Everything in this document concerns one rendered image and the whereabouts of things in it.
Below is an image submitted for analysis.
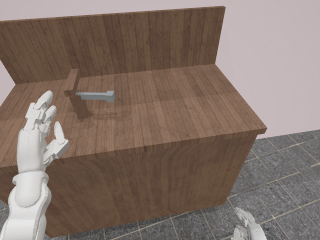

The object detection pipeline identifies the right robot hand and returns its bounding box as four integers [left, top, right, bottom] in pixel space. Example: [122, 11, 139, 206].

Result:
[231, 207, 267, 240]

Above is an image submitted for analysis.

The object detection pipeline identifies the left robot hand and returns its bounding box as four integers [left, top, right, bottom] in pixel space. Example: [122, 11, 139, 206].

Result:
[16, 90, 69, 174]

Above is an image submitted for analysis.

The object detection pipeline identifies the tap lever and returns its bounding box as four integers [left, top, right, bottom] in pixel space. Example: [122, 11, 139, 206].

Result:
[75, 91, 116, 102]

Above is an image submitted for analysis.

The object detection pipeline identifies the counter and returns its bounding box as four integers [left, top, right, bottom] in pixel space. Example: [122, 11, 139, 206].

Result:
[0, 6, 267, 238]

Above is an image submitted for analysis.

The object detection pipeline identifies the left robot forearm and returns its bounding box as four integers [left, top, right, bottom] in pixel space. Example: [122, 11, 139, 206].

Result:
[0, 170, 52, 240]

